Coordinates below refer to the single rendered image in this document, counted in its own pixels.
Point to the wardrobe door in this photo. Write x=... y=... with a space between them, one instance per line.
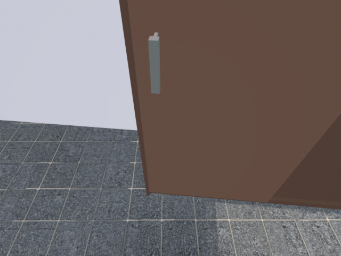
x=318 y=176
x=247 y=88

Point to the handle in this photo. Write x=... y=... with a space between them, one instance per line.
x=154 y=59

